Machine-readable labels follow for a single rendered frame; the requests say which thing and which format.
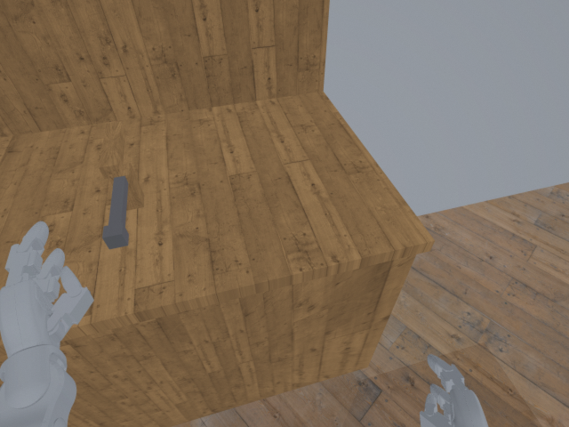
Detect robot left forearm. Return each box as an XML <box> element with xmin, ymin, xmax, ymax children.
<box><xmin>0</xmin><ymin>344</ymin><xmax>76</xmax><ymax>427</ymax></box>

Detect tap lever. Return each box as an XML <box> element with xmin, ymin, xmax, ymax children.
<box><xmin>102</xmin><ymin>176</ymin><xmax>129</xmax><ymax>249</ymax></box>

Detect robot left hand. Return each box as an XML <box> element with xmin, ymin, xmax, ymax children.
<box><xmin>0</xmin><ymin>222</ymin><xmax>94</xmax><ymax>358</ymax></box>

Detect robot right hand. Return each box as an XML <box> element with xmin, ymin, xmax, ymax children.
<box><xmin>420</xmin><ymin>354</ymin><xmax>488</xmax><ymax>427</ymax></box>

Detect counter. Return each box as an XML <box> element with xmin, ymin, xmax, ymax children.
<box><xmin>0</xmin><ymin>0</ymin><xmax>435</xmax><ymax>427</ymax></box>

